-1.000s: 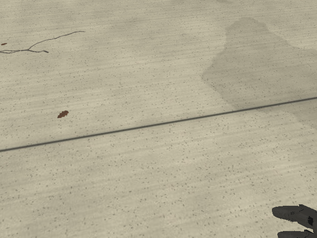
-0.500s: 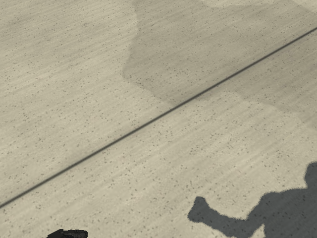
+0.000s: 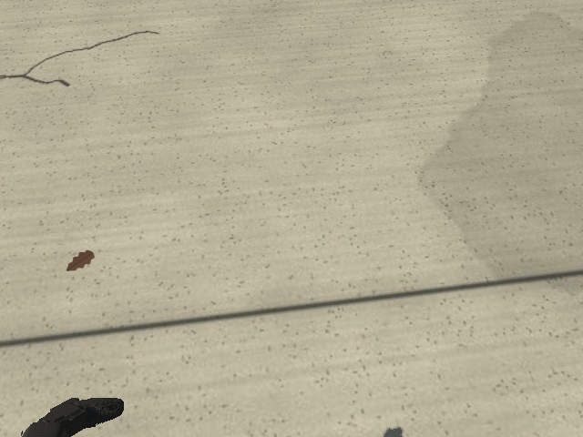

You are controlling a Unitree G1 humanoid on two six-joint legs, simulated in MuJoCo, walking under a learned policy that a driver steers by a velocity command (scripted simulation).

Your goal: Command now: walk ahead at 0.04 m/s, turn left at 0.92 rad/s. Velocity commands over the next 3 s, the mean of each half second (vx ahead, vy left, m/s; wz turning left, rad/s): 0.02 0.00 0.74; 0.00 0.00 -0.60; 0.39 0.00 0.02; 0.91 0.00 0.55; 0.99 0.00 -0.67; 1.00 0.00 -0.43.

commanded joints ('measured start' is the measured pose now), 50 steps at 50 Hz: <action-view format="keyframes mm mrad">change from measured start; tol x32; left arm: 1 23 78 24 -41 -4 -7 4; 50 379 268 123 -148 -30 75 -31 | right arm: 1 -57 -150 -45 -122 -4 1 -35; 50 -69 -90 -32 -34 3 -48 -4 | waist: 1 55 41 -225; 29 44 -220 -132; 33 38 298 -172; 50 134 -94 -209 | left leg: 1 242 224 -371 -162 216 148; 13 105 100 -506 -57 -126 18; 20 -164 -10 -138 763 -320 -156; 30 248 18 -27 -177 -124 -122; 35 413 461 -248 -154 520 153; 47 355 410 94 -54 399 60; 50 18 262 231 428 106 -115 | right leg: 1 -49 14 47 -193 68 18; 12 207 40 66 -664 224 -4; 16 360 -419 482 -907 369 -287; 30 352 -171 362 -753 577 -204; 34 -119 -10 22 -195 -144 7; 48 167 -48 -193 -524 213 -24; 50 571 -97 23 -695 741 -147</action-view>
